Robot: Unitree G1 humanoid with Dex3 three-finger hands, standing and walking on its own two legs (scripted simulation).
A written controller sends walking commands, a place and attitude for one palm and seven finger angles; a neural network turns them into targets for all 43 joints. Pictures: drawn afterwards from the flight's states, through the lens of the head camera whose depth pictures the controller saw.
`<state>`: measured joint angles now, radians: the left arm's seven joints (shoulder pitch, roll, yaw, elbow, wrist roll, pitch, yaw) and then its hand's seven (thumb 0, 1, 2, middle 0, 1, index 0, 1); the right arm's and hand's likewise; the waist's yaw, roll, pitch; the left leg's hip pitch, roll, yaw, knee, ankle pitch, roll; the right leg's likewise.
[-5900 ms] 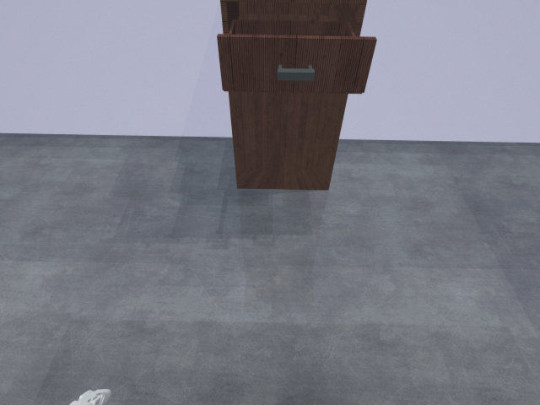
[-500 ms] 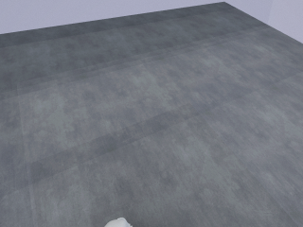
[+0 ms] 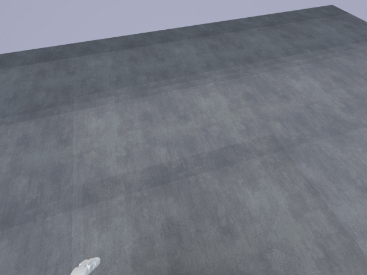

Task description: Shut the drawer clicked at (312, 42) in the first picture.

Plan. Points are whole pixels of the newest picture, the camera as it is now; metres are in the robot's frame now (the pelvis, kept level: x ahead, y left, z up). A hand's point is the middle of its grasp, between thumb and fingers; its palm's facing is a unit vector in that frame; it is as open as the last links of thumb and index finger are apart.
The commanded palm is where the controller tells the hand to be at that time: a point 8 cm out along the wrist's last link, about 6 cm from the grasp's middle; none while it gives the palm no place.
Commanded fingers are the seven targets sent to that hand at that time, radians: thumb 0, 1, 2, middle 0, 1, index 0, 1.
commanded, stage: turn to face it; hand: left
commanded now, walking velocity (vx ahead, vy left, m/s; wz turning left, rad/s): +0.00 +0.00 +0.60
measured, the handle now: out of the picture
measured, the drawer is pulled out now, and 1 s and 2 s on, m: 0.29 0.29 0.29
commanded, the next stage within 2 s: none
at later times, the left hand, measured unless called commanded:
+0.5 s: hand out of the picture -0.09 +0.18 -0.17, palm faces +0.41 -0.88 -0.25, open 7.4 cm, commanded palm none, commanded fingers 0.00 0.90 0.90 -0.20 -0.30 -0.20 -0.30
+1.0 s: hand out of the picture -0.03 +0.22 -0.14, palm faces +0.59 -0.75 -0.29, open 7.4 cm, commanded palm none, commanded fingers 0.00 0.90 0.90 -0.20 -0.30 -0.20 -0.30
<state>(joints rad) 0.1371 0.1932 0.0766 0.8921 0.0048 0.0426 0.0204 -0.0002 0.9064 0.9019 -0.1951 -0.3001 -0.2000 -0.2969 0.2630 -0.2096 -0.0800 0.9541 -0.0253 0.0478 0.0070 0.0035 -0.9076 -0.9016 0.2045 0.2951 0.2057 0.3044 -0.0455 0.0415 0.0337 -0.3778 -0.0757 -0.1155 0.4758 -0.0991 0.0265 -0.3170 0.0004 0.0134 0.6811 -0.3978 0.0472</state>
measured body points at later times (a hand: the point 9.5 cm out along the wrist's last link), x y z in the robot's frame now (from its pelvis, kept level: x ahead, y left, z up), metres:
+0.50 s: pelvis -0.02 -0.01 +0.00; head +0.02 +0.01 +0.45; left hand -0.11 +0.23 -0.15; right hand +0.20 -0.21 -0.13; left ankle -0.08 +0.10 -0.72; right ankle +0.00 -0.13 -0.73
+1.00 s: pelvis -0.02 -0.03 -0.01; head +0.03 -0.02 +0.44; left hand -0.06 +0.26 -0.12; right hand +0.18 -0.20 -0.16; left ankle -0.08 +0.09 -0.73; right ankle +0.06 -0.12 -0.74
